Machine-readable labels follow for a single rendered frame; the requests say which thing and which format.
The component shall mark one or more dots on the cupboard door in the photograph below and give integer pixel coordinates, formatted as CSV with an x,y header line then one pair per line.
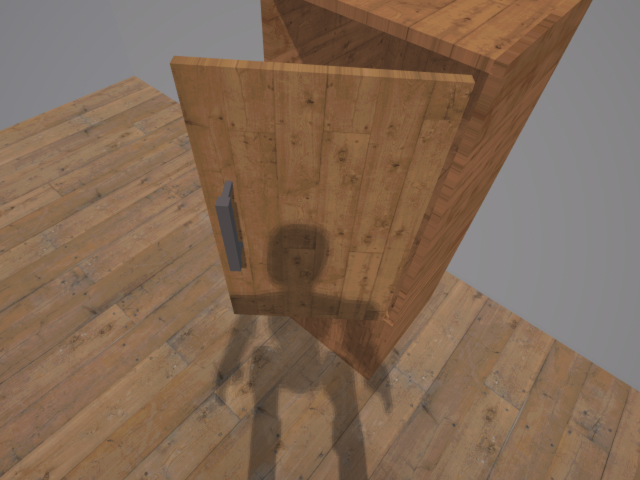
x,y
332,169

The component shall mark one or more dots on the handle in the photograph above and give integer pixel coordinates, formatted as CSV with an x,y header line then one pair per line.
x,y
224,210

